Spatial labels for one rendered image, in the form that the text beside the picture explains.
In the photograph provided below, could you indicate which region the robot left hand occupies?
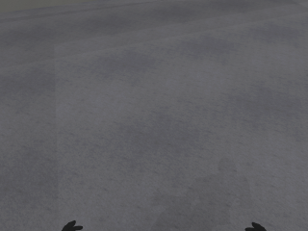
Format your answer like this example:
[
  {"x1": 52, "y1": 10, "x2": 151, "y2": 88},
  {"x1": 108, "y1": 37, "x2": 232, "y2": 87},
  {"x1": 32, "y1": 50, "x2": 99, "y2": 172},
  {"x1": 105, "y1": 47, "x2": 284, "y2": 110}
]
[{"x1": 62, "y1": 220, "x2": 83, "y2": 231}]

